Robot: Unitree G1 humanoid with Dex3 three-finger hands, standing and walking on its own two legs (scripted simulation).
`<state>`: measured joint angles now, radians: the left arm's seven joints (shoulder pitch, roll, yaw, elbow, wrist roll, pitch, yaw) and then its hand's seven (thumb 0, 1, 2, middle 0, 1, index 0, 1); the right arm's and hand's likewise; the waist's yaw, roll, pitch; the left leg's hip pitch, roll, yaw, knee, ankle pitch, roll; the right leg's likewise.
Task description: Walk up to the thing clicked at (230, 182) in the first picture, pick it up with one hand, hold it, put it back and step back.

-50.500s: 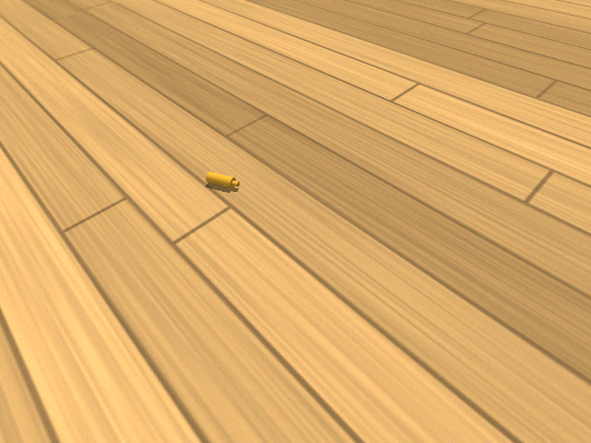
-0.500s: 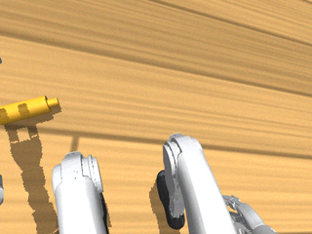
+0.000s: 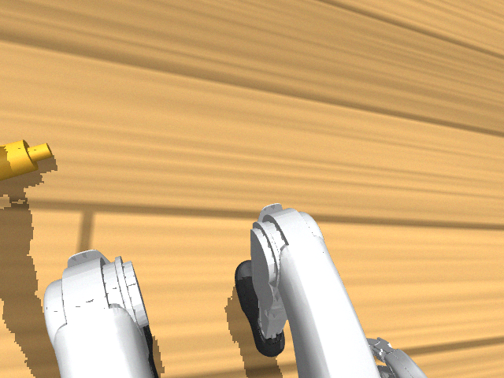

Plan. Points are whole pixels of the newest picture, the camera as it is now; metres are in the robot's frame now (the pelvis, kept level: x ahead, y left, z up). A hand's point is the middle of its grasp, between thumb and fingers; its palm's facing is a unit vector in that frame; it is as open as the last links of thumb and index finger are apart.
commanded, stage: home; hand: left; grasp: from above
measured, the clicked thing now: out of the picture +0.50 +0.34 -0.30
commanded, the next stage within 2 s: none
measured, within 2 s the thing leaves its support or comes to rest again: neither
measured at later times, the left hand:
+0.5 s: hand out of the picture +0.38 +0.33 -0.01, palm faces -0.29 -0.55 -0.78, open 8.6 cm
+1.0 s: hand out of the picture +0.26 +0.25 +0.20, palm faces +0.15 -0.94 -0.32, open 7.4 cm
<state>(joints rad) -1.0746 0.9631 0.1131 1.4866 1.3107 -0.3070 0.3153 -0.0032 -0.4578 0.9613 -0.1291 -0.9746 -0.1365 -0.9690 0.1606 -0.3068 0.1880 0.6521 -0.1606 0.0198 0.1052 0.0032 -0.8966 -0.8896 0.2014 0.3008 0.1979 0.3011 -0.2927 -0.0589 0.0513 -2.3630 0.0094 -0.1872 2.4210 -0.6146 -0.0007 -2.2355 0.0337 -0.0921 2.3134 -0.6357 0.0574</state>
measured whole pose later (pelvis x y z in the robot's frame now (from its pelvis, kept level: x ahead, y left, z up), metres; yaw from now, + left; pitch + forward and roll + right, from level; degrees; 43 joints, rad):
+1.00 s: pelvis +0.05 +0.00 +0.30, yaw +9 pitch +23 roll -5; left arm 0.12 0.32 0.08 0.17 0.02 0.36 0.07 0.01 0.89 0.90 -0.21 -0.30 -0.21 -0.30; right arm 0.14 -0.20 0.06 0.55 0.05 -0.10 -0.09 0.01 -0.90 -0.89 0.20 0.30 0.20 0.30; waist -0.07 0.03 -0.17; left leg -1.28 0.04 -0.09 1.45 -0.57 -0.01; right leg -1.20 0.00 -0.06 1.38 -0.58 0.03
